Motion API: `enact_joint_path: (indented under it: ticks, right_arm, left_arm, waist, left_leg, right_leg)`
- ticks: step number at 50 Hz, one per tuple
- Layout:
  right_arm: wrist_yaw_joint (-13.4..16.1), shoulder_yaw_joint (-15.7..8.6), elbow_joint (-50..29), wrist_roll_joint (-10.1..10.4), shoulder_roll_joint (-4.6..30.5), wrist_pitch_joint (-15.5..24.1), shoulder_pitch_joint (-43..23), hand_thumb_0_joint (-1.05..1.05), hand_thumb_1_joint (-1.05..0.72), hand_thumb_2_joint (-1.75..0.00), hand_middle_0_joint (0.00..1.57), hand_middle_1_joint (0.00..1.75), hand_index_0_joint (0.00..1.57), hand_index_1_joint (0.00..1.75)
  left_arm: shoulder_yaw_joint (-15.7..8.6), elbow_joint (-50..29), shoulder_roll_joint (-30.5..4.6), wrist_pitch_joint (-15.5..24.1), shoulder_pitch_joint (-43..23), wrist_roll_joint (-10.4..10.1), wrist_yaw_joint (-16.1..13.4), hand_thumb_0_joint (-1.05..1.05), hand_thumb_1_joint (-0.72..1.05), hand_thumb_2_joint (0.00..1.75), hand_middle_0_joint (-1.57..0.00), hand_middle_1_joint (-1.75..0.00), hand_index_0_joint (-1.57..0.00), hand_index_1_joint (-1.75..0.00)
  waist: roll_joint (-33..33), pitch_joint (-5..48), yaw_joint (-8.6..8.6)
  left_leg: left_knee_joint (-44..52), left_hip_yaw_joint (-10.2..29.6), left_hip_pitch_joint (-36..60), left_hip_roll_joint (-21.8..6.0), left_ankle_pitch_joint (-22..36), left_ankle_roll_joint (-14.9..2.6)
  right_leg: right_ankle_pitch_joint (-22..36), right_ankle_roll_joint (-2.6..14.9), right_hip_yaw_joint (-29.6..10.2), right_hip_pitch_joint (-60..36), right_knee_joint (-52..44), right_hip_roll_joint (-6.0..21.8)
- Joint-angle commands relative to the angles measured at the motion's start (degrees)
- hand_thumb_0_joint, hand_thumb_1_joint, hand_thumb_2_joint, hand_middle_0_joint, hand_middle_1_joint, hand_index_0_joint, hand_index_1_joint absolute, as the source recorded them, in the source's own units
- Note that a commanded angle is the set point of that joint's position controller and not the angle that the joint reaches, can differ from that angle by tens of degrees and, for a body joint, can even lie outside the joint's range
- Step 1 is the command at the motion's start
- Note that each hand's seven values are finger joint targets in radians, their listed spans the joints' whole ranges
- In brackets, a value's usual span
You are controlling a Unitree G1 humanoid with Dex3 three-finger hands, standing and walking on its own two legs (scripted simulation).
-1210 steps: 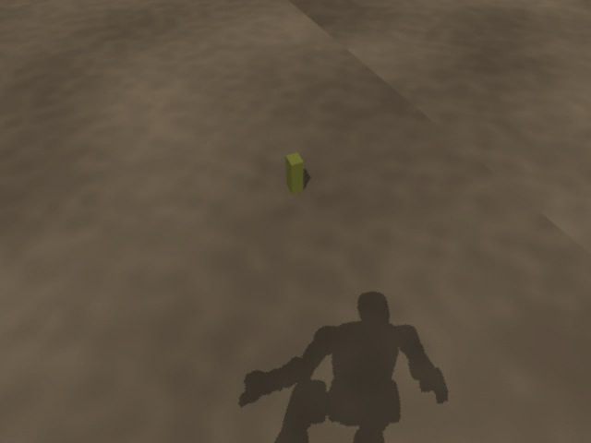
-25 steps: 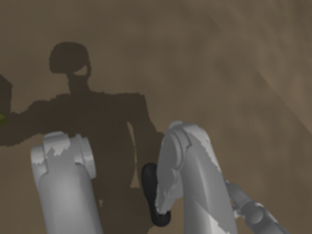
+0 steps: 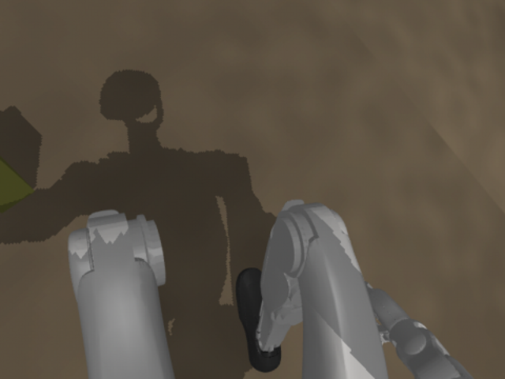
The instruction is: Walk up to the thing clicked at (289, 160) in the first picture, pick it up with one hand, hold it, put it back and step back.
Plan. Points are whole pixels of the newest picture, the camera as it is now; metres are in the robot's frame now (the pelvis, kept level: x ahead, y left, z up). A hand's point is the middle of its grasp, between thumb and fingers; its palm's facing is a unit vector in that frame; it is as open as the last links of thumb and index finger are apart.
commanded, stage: withdraw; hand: left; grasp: from the side
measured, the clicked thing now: out of the picture +0.39 +0.37 -0.20
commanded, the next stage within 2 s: rise in 1.36 s
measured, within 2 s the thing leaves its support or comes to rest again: neither
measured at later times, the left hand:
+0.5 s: hand out of the picture +0.39 +0.44 -0.09, palm faces +0.57 -0.82 -0.11, open 11.5 cm
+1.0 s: hand out of the picture +0.39 +0.41 -0.08, palm faces +0.57 -0.82 -0.08, open 11.2 cm
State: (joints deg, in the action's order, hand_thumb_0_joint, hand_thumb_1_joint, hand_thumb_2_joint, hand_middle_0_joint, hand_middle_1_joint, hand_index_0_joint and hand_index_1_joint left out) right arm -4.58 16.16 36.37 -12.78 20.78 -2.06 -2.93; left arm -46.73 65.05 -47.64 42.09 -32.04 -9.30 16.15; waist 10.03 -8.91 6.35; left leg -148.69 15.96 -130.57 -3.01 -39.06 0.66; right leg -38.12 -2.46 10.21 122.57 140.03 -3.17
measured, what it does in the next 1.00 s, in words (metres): stands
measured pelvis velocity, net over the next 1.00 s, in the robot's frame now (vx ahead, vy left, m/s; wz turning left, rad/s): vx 0.00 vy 0.00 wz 0.01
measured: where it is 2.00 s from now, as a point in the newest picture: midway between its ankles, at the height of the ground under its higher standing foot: (200, 352)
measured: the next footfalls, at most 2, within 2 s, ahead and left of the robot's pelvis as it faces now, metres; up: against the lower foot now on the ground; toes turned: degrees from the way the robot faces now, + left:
none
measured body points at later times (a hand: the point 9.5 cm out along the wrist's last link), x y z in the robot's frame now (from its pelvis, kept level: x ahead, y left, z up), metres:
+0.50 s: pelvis +0.00 +0.00 +0.00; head +0.22 +0.15 +0.36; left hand +0.35 +0.48 -0.08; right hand +0.16 -0.26 -0.07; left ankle +0.08 +0.13 -0.26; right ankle +0.12 -0.12 -0.26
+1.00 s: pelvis +0.00 +0.00 +0.00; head +0.20 +0.14 +0.38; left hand +0.35 +0.45 -0.07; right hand +0.20 -0.25 -0.07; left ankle +0.08 +0.13 -0.26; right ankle +0.12 -0.12 -0.26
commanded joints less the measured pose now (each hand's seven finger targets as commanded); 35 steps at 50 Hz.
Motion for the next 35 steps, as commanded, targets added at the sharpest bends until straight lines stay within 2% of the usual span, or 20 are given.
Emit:
enact_joint_path:
  ticks: [1,2,3,4,6,7,9,15,16,17,18,20,21,22,24,26,28,29,32,35]
  right_arm:
    - [1.3,-5.83,-1.11,-0.02,17.14,0.0,5.52,0.0,-0.81,-0.87,0.2,0.3,0.2,0.3]
    - [1.17,-5.49,-1.46,-0.18,16.98,0.0,5.02,0.0,-0.8,-0.87,0.2,0.3,0.2,0.3]
    - [1.03,-5.31,-1.12,-0.19,16.91,-0.13,4.9,0.0,-0.8,-0.86,0.2,0.3,0.2,0.3]
    - [0.85,-5.17,-1.72,-0.34,16.79,-0.09,4.56,0.0,-0.8,-0.87,0.2,0.3,0.2,0.3]
    - [0.78,-4.98,-1.61,-0.58,16.87,-0.16,4.09,0.0,-0.8,-0.87,0.2,0.3,0.2,0.3]
    - [0.8,-4.98,-2.02,-0.95,17.13,-0.1,4.24,0.0,-0.79,-0.86,0.2,0.3,0.2,0.3]
    - [0.59,-4.64,-1.53,-1.21,17.04,-0.22,4.81,0.0,-0.8,-0.86,0.2,0.3,0.2,0.3]
    - [0.56,-3.86,-2.77,-1.57,17.88,-1.27,4.93,0.0,-0.81,-0.87,0.2,0.3,0.2,0.3]
    - [0.5,-3.78,-2.14,-1.33,17.75,-1.73,5.17,0.0,-0.81,-0.87,0.2,0.3,0.2,0.3]
    - [0.48,-3.78,-2.59,-1.32,17.94,-1.84,5.07,0.0,-0.8,-0.87,0.2,0.3,0.2,0.3]
    - [0.64,-4.1,-3.54,-1.22,18.67,-1.81,4.26,0.0,-0.8,-0.87,0.2,0.3,0.2,0.3]
    - [0.61,-3.73,-3.8,-1.08,18.48,-2.01,4.6,0.0,-0.81,-0.87,0.2,0.3,0.2,0.3]
    - [0.65,-3.91,-3.9,-0.93,18.54,-2.0,4.31,0.0,-0.81,-0.87,0.2,0.3,0.2,0.3]
    - [0.72,-3.65,-2.95,-0.73,17.83,-2.06,4.98,0.0,-0.81,-0.87,0.2,0.3,0.2,0.3]
    - [1.03,-4.24,-3.21,-0.27,18.57,-1.41,4.56,0.0,-0.81,-0.87,0.2,0.3,0.2,0.3]
    - [1.22,-4.72,-2.85,0.11,18.63,-1.01,4.36,0.0,-0.81,-0.87,0.2,0.3,0.2,0.3]
    - [1.35,-5.4,-2.52,0.46,18.51,-0.47,5.02,0.0,-0.8,-0.86,0.2,0.3,0.2,0.3]
    - [1.35,-5.62,-2.23,0.68,18.02,-0.25,4.91,0.0,-0.8,-0.86,0.2,0.3,0.2,0.3]
    - [1.52,-7.07,-1.93,1.08,17.49,0.28,5.69,0.0,-0.8,-0.86,0.2,0.3,0.2,0.3]
    - [1.5,-7.8,-1.6,1.6,17.13,0.56,5.7,0.0,-0.81,-0.86,0.2,0.3,0.2,0.3]
  left_arm:
    - [-0.99,-10.61,-18.66,3.86,-13.46,-0.72,-1.96,0.0,-0.12,0.48,-0.38,-0.56,-0.44,-0.5]
    - [-1.62,-8.68,-19.74,3.95,-12.58,-0.2,-2.58,0.0,-0.11,0.49,-0.37,-0.57,-0.44,-0.5]
    - [0.47,-5.31,-16.6,4.01,-11.89,-0.11,-2.63,0.0,-0.1,0.49,-0.38,-0.57,-0.45,-0.51]
    - [1.45,-6.14,-16.16,4.46,-13.56,0.42,-2.91,0.0,-0.1,0.49,-0.38,-0.57,-0.45,-0.5]
    - [1.52,-4.48,-17.44,5.1,-13.61,1.08,-3.54,0.0,-0.09,0.48,-0.37,-0.56,-0.44,-0.49]
    - [0.7,-5.97,-19.43,5.58,-15.32,1.58,-3.9,0.0,-0.07,0.49,-0.36,-0.56,-0.43,-0.49]
    - [1.25,-5.32,-19.66,5.95,-15.05,2.08,-3.91,0.0,-0.06,0.48,-0.36,-0.55,-0.43,-0.49]
    - [-3.7,-5.9,-25.25,5.63,-13.57,2.53,-5.61,0.0,-0.02,0.5,-0.37,-0.56,-0.44,-0.5]
    - [-2.72,-3.26,-22.89,5.07,-11.17,2.51,-5.52,0.0,0.0,0.52,-0.38,-0.57,-0.44,-0.51]
    - [-2.7,-4.67,-23.1,4.95,-11.56,2.55,-5.37,0.0,0.02,0.52,-0.38,-0.57,-0.45,-0.51]
    - [-5.39,-6.4,-26.39,4.95,-11.26,2.47,-5.49,0.0,0.03,0.53,-0.39,-0.58,-0.46,-0.52]
    - [-4.62,-4.63,-24.25,4.58,-8.64,1.99,-4.52,0.0,0.04,0.54,-0.39,-0.59,-0.46,-0.53]
    - [-5.29,-5.24,-24.87,4.61,-7.24,1.53,-3.82,0.0,0.02,0.52,-0.39,-0.58,-0.46,-0.52]
    - [-2.98,-3.89,-21.66,4.54,-6.42,0.77,-2.63,0.0,0.02,0.51,-0.38,-0.57,-0.45,-0.51]
    - [-3.06,-4.82,-21.45,4.57,-5.27,-0.26,-0.69,0.0,0.03,0.51,-0.38,-0.57,-0.44,-0.5]
    - [-0.82,-6.75,-18.72,4.85,-5.55,-1.47,1.49,0.0,0.01,0.49,-0.36,-0.55,-0.43,-0.49]
    - [-1.64,-6.58,-18.44,4.33,-1.54,-2.2,2.82,0.0,-0.02,0.5,-0.37,-0.57,-0.44,-0.51]
    - [-0.29,-7.48,-17.0,4.19,-2.07,-2.57,3.24,0.0,-0.03,0.49,-0.36,-0.56,-0.43,-0.49]
    - [0.31,-14.73,-16.12,3.73,-4.25,-2.97,3.62,0.0,-0.02,0.5,-0.38,-0.57,-0.45,-0.51]
    - [1.82,-16.02,-13.6,3.23,-7.85,-2.78,2.11,0.0,-0.04,0.48,-0.38,-0.57,-0.44,-0.5]
  waist:
    - [-26.4,33.58,2.34]
    - [-25.94,33.33,2.03]
    - [-24.56,31.69,3.06]
    - [-24.92,30.93,3.36]
    - [-24.45,30.94,3.37]
    - [-24.67,32.12,3.29]
    - [-25.3,34.12,3.17]
    - [-28.38,37.27,1.42]
    - [-28.23,35.55,1.47]
    - [-29.23,35.01,1.82]
    - [-29.34,35.82,0.85]
    - [-28.8,35.79,1.69]
    - [-28.28,36.05,1.01]
    - [-27.45,34.51,2.03]
    - [-26.06,33.88,2.04]
    - [-26.17,33.54,2.86]
    - [-25.28,35.34,1.2]
    - [-24.99,35.56,1.35]
    - [-26.96,38.65,0.36]
    - [-27.88,36.57,1.32]
  left_leg:
    - [18.29,-5.49,24.54,-1.93,4.57,-0.3]
    - [18.06,-5.52,23.6,-1.83,4.41,-0.39]
    - [17.96,-5.34,23.29,-1.82,3.61,-0.52]
    - [18.61,-5.03,23.11,-1.83,2.45,-0.42]
    - [18.16,-5.27,22.74,-1.8,1.28,-0.58]
    - [17.47,-5.64,22.77,-1.77,2.22,-0.69]
    - [17.28,-5.55,24.08,-1.8,5.06,-0.49]
    - [17.75,-5.5,26.75,-1.89,9.33,-0.06]
    - [18.63,-5.16,26.97,-1.86,9.05,0.11]
    - [19.01,-4.88,27.03,-1.94,8.48,0.2]
    - [18.66,-4.99,27.4,-2.07,9.85,0.18]
    - [18.26,-4.9,26.84,-2.05,10.99,0.09]
    - [18.25,-5.0,26.22,-2.03,10.73,0.05]
    - [18.09,-5.01,24.88,-1.98,9.34,-0.27]
    - [18.04,-4.98,24.23,-2.03,8.6,-0.51]
    - [18.26,-4.78,24.37,-2.03,6.66,-0.59]
    - [18.19,-5.07,24.68,-1.82,7.37,-0.57]
    - [18.08,-5.2,23.9,-1.82,6.39,-0.71]
    - [18.91,-5.69,26.13,-1.79,7.14,-0.46]
    - [20.3,-5.25,26.72,-1.7,4.68,-0.18]
  right_leg:
    - [6.82,3.97,4.31,-10.86,-11.28,-1.59]
    - [6.45,3.97,4.39,-11.08,-11.14,-1.62]
    - [5.77,3.86,4.56,-10.49,-11.21,-1.56]
    - [4.83,4.01,4.93,-9.57,-11.21,-1.52]
    - [3.92,3.84,4.79,-9.79,-11.63,-1.64]
    - [5.0,3.72,4.54,-11.28,-11.85,-1.74]
    - [7.12,3.77,4.46,-12.59,-11.15,-1.71]
    - [9.96,3.73,4.55,-15.32,-10.46,-1.69]
    - [8.98,3.86,4.93,-13.6,-10.32,-1.59]
    - [8.56,3.94,5.24,-12.81,-10.22,-1.61]
    - [9.72,3.94,5.0,-13.09,-9.85,-1.66]
    - [10.87,3.79,5.28,-14.42,-9.65,-1.67]
    - [10.58,3.8,5.19,-14.78,-9.63,-1.71]
    - [9.71,3.63,5.24,-14.63,-10.31,-1.79]
    - [9.51,3.61,5.34,-14.35,-10.49,-1.86]
    - [8.06,3.71,5.53,-13.15,-10.75,-1.84]
    - [8.65,3.66,5.4,-14.57,-10.99,-1.87]
    - [7.85,3.66,5.13,-14.3,-11.14,-1.86]
    - [8.74,3.82,4.26,-14.4,-11.6,-1.56]
    - [6.73,4.17,4.14,-10.63,-11.44,-1.22]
